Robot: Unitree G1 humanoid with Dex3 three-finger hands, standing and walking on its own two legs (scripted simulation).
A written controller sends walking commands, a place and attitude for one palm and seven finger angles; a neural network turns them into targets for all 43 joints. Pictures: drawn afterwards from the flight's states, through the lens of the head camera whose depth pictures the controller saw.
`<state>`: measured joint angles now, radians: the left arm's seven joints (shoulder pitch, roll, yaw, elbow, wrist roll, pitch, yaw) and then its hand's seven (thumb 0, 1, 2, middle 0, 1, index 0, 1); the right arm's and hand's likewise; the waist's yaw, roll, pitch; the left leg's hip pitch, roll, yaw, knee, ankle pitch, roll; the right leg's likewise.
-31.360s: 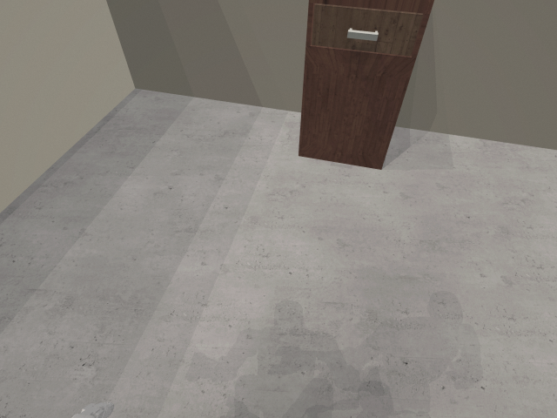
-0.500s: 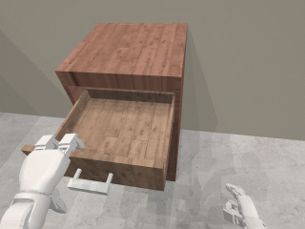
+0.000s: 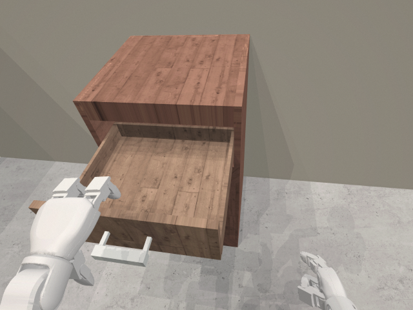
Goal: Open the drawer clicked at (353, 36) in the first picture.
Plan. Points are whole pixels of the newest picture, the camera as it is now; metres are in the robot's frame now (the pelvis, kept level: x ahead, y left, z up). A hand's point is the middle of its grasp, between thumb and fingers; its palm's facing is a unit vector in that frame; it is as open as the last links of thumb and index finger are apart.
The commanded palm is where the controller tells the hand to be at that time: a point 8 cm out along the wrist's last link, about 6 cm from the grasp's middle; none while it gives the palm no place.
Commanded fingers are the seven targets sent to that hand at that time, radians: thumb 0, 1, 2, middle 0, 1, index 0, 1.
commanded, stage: draw the hand back to the body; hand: left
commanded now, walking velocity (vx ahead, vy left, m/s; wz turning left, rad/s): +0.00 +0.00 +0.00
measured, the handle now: (123, 246) +0.24 +0.24 -0.06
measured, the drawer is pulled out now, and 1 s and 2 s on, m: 0.30 0.30 0.30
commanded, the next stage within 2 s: step back with the hand held close in 1.36 s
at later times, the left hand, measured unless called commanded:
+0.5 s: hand (83, 231) +0.19 +0.23 +0.13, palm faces +0.32 -0.76 -0.57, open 13.7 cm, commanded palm +0.14 +0.26 +0.16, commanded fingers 0.00 -0.22 0.42 -0.28 -1.02 -0.28 -1.02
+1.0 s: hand (75, 226) +0.18 +0.22 +0.16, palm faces +0.41 -0.82 -0.41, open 10.0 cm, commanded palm +0.13 +0.26 +0.18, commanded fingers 0.00 0.65 0.80 -0.22 -0.46 -0.22 -0.46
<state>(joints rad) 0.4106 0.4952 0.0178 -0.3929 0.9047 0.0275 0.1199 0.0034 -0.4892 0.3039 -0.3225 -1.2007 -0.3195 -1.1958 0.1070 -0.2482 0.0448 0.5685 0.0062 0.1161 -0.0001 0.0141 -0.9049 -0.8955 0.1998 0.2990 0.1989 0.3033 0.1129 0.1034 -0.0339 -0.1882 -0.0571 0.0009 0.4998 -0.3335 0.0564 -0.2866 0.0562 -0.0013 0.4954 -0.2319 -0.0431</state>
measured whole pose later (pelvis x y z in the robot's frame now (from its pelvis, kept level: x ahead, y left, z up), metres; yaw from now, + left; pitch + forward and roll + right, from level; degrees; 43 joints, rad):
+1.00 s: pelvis +0.01 -0.02 +0.00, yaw +3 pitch -2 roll +0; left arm 0.56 0.33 0.28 -0.48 -0.07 -0.15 0.11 0.00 0.32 0.65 -0.25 -0.67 -0.25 -0.67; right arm 0.17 -0.21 0.01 0.64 0.02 -0.16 -0.07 0.02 -0.90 -0.90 0.20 0.30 0.20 0.30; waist 0.05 0.07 0.01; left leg -0.09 -0.04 -0.06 0.45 -0.32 0.03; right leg -0.17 0.07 -0.06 0.44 -0.24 -0.07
